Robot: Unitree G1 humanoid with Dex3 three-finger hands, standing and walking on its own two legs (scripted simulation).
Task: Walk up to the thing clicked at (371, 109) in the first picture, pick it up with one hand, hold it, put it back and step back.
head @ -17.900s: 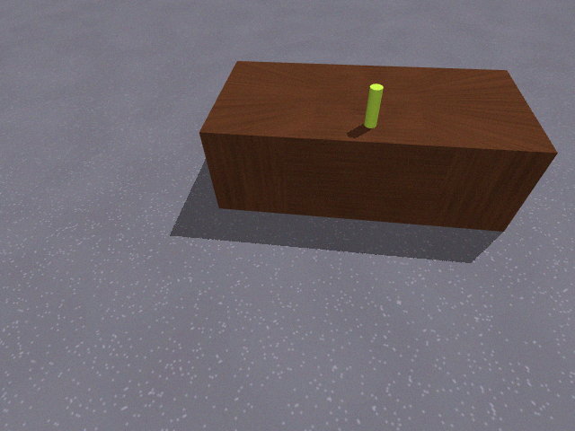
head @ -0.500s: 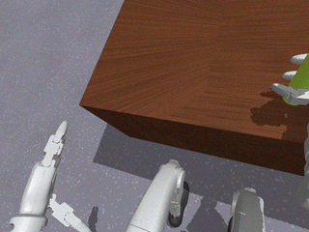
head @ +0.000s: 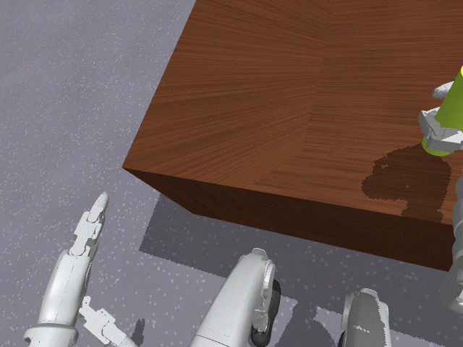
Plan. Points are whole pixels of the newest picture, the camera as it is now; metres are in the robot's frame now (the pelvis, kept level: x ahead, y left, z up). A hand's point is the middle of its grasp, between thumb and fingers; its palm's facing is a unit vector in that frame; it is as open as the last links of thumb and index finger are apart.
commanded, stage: settle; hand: right
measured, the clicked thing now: (457, 113) +0.53 -0.18 -0.01
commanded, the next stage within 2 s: lift in 0.58 s
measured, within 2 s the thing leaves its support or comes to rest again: neither
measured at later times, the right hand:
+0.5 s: hand (452, 100) +0.54 -0.17 +0.02, palm faces +0.08 +1.00 +0.01, open 6.6 cm
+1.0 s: hand (460, 93) +0.52 -0.16 +0.06, palm faces +0.08 +1.00 +0.01, open 6.6 cm
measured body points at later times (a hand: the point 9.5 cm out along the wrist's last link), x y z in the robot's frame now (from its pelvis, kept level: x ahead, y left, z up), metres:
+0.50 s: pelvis +0.01 +0.00 +0.03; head +0.18 -0.05 +0.44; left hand +0.18 +0.27 +0.11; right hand +0.53 -0.22 +0.02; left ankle +0.11 +0.14 -0.54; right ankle +0.03 -0.12 -0.54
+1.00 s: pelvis +0.02 +0.00 +0.06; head +0.17 -0.05 +0.48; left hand +0.18 +0.27 +0.12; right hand +0.51 -0.22 +0.06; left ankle +0.11 +0.14 -0.54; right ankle +0.03 -0.12 -0.54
